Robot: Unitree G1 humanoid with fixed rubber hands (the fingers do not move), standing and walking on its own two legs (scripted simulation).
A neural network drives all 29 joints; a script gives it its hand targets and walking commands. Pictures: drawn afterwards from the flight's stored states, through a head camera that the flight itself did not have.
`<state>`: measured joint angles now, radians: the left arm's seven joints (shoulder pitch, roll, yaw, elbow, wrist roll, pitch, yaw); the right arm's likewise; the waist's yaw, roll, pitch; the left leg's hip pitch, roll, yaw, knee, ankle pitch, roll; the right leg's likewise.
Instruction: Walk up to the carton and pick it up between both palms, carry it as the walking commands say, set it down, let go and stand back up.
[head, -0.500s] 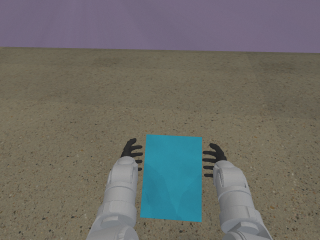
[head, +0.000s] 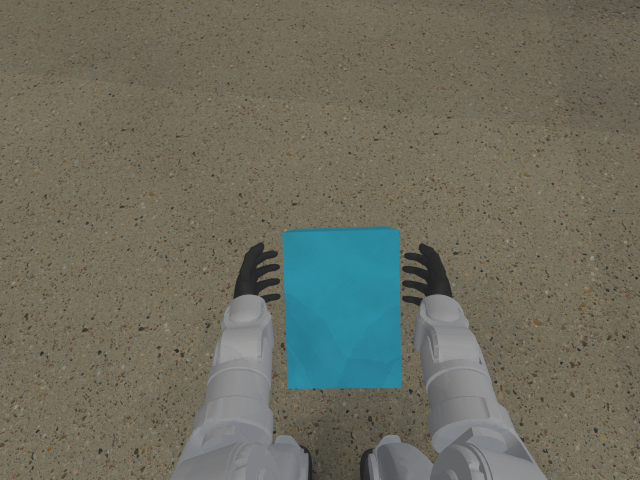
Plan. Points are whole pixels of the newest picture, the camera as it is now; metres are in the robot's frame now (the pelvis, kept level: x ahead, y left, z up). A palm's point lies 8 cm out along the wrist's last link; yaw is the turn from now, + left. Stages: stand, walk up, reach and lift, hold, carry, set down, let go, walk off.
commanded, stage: set down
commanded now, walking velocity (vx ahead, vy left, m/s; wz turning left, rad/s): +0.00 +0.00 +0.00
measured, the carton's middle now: (341, 298) +0.39 -0.01 -0.14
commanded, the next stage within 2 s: none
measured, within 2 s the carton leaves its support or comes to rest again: neither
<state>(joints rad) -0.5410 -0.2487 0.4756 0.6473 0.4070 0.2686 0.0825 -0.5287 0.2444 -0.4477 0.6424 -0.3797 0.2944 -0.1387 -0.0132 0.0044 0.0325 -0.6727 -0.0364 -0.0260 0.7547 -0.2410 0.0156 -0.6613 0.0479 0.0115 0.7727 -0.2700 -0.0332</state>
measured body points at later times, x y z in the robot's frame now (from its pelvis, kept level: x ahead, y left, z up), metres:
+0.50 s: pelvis +0.00 +0.01 -0.08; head +0.16 +0.01 +0.35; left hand +0.39 +0.12 -0.14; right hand +0.38 -0.13 -0.14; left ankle +0.08 +0.11 -0.70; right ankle +0.07 -0.10 -0.70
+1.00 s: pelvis -0.02 +0.01 -0.16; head +0.18 +0.01 +0.25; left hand +0.41 +0.11 -0.23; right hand +0.40 -0.14 -0.23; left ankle +0.08 +0.11 -0.70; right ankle +0.07 -0.10 -0.70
